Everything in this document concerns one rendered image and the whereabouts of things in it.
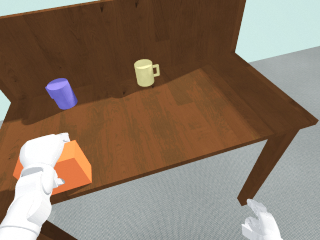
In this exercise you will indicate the sponge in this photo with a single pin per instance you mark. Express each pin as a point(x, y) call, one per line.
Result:
point(72, 166)

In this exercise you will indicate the left robot forearm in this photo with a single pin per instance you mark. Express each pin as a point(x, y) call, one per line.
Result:
point(31, 206)

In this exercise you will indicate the robot left hand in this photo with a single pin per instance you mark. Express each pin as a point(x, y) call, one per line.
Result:
point(44, 150)

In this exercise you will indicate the table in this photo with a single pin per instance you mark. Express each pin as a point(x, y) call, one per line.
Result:
point(206, 101)

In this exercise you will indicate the robot right hand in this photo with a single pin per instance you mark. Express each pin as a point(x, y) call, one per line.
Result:
point(255, 229)

